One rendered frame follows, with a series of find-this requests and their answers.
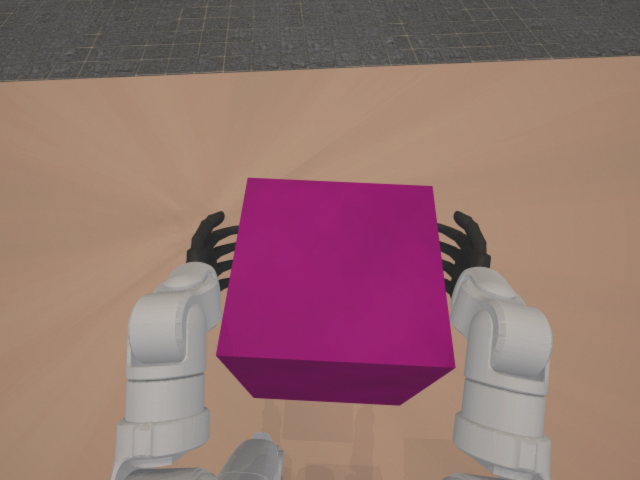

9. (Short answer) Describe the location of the left robot shin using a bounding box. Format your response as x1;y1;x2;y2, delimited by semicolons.
252;432;273;442

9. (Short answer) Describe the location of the carton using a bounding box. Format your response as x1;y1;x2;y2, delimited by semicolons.
216;178;456;406

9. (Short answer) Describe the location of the right robot hand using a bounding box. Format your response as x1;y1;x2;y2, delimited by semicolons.
437;211;491;298

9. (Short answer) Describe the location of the left robot hand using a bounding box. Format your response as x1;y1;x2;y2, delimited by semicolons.
186;211;239;292

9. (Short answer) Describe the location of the left robot forearm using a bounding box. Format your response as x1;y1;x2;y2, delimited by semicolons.
111;262;223;480

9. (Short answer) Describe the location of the robot left thigh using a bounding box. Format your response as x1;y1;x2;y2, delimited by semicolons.
217;439;284;480

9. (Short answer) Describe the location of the right robot forearm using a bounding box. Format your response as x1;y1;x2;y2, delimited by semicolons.
450;267;553;480

